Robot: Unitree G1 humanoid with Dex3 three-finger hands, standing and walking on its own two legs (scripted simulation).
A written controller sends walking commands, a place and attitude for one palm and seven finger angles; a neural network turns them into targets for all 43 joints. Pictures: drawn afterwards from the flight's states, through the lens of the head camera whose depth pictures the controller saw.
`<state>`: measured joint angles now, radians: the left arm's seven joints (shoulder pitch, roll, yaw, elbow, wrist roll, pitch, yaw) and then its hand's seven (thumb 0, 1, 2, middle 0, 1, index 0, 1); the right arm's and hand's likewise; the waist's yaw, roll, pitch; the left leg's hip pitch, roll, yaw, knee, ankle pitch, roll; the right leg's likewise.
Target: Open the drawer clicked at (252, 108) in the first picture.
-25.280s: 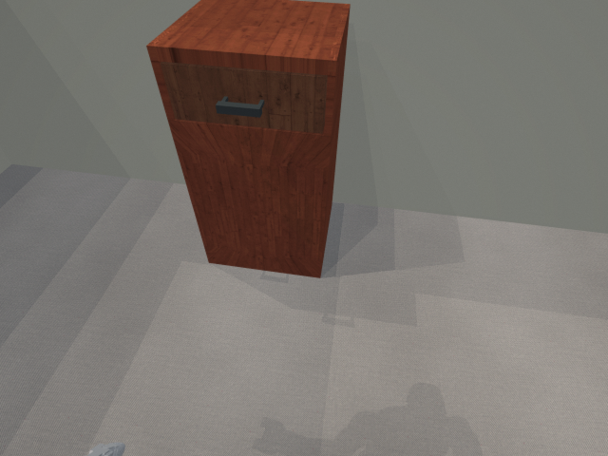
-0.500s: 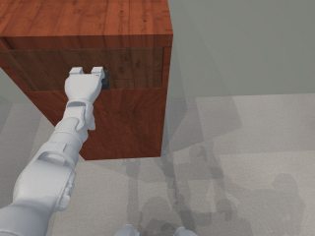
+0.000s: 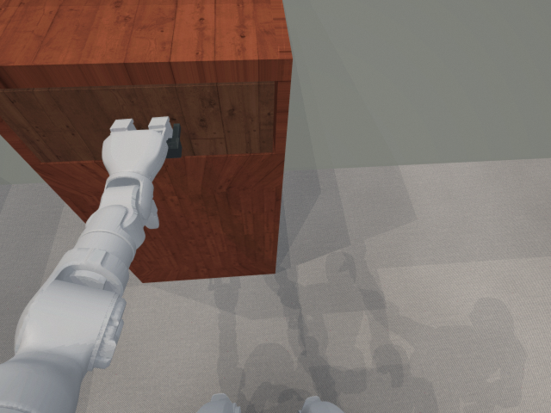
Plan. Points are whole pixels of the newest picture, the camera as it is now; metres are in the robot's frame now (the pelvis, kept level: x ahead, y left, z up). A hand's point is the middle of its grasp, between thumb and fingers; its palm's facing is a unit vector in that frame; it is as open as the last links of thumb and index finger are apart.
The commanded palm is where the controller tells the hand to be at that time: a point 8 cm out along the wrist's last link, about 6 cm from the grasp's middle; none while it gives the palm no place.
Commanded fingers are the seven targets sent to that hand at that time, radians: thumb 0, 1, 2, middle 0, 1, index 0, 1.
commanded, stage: close the thumb around the handle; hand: left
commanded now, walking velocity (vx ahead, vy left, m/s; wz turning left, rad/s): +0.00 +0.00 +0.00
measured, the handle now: (145, 139) +0.54 +0.18 +0.04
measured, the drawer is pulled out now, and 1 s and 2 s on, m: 0.00 0.00 0.04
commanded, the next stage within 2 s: pull the drawer open in 0.78 s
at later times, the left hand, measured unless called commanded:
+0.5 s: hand (145, 172) +0.49 +0.18 +0.02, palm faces -0.04 -0.03 -1.00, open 9.0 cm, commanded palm +0.47 +0.17 +0.07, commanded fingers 0.00 0.73 0.83 -0.39 -1.33 -0.39 -1.33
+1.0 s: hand (145, 173) +0.49 +0.18 +0.02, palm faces -0.05 -0.03 -1.00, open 5.6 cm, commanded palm +0.46 +0.18 +0.07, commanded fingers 0.00 0.90 0.90 -0.40 -1.35 -0.40 -1.35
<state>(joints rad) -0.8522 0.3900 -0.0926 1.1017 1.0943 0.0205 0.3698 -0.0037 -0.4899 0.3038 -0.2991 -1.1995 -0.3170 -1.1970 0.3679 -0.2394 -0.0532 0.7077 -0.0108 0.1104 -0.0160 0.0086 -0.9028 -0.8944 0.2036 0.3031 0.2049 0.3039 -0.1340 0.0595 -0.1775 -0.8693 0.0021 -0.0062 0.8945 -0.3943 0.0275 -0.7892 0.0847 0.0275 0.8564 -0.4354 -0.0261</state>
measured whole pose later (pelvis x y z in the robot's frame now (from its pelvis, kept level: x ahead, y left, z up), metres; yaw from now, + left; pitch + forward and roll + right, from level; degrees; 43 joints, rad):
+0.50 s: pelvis +0.00 +0.01 +0.00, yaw +0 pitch +21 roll -2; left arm -0.85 0.38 -0.10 1.10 1.09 0.04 0.37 0.00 0.21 0.60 -0.35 -1.27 -0.37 -1.27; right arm 0.36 -0.23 -0.05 0.70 -0.01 0.12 -0.01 0.01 -0.90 -0.89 0.20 0.30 0.21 0.30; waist -0.13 0.06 -0.18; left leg -0.87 0.00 0.00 0.90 -0.40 0.04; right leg -0.78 0.08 0.03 0.85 -0.44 -0.02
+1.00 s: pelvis +0.00 +0.01 +0.00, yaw -1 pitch +21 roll -2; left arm -0.85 0.39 -0.09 1.09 1.09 0.04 0.36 0.00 0.70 0.80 -0.34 -1.35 -0.40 -1.35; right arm 0.36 -0.24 -0.05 0.69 -0.01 0.12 -0.01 0.01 -0.90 -0.89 0.20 0.30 0.21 0.30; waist -0.14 0.06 -0.18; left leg -0.86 0.00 0.00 0.89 -0.40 0.04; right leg -0.78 0.08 0.04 0.84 -0.43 -0.02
